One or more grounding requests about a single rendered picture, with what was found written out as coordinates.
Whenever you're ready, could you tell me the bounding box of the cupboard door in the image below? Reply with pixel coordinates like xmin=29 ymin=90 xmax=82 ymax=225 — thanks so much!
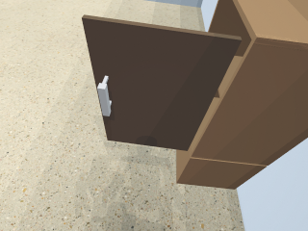
xmin=82 ymin=14 xmax=242 ymax=151

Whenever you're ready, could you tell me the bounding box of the handle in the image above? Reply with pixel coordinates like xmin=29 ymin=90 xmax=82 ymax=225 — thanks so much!
xmin=97 ymin=75 xmax=112 ymax=116

